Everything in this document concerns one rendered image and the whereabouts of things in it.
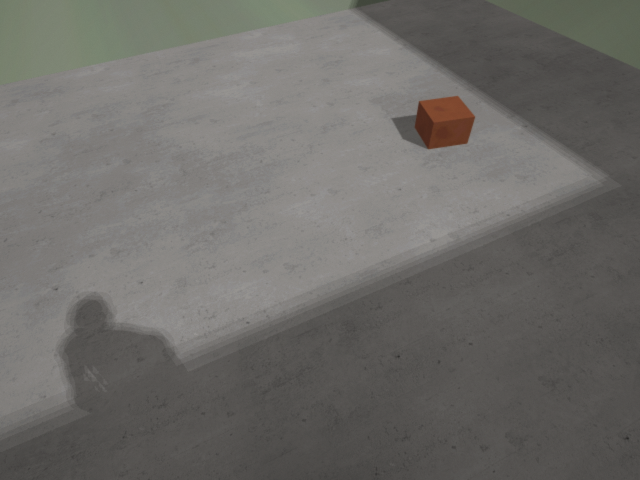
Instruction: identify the carton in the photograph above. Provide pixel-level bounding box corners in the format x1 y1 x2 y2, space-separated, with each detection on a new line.
415 96 475 149

